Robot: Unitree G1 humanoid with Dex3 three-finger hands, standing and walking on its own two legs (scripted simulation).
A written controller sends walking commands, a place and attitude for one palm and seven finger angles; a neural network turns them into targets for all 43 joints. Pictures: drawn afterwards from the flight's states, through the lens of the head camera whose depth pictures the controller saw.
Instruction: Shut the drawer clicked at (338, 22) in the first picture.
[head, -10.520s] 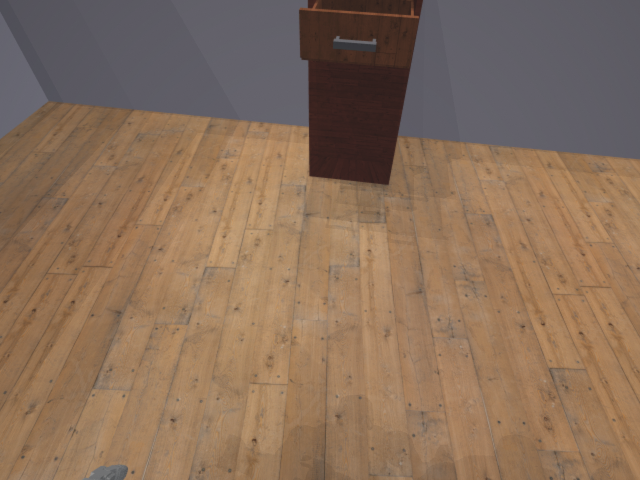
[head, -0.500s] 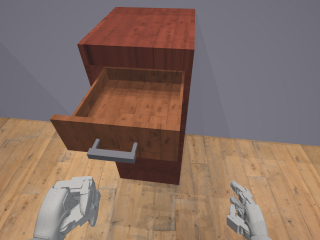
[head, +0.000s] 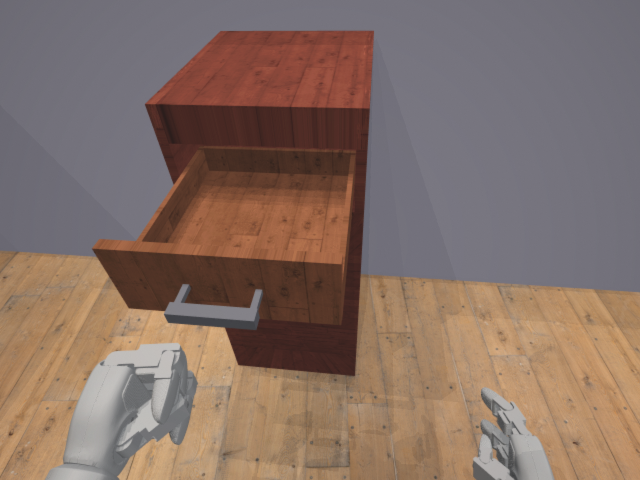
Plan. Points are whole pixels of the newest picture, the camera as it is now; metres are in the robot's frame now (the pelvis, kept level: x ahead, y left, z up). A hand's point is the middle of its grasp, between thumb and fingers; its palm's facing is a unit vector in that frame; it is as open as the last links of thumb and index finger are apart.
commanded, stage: raise the hand and make a fist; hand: left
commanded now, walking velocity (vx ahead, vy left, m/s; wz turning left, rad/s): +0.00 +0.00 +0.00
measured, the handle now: (216, 304) +0.35 +0.18 +0.04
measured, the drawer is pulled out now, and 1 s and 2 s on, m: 0.29 0.29 0.28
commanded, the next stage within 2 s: bring the fist close to the handle in 0.02 s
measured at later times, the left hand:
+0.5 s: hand (198, 396) +0.19 +0.14 +0.10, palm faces -0.03 -1.00 -0.06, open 3.3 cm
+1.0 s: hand (226, 379) +0.23 +0.13 +0.05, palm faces -0.07 -1.00 -0.03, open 3.3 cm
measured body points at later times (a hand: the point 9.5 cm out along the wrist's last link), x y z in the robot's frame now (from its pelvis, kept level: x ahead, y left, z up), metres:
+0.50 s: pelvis +0.01 -0.01 +0.00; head +0.00 -0.03 +0.45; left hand +0.18 +0.20 +0.10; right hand +0.19 -0.24 -0.07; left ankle +0.03 +0.13 -0.71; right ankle -0.03 -0.09 -0.71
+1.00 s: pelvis +0.00 +0.01 -0.02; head +0.04 -0.01 +0.43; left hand +0.23 +0.19 +0.05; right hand +0.17 -0.23 -0.10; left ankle +0.03 +0.13 -0.71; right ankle -0.03 -0.09 -0.71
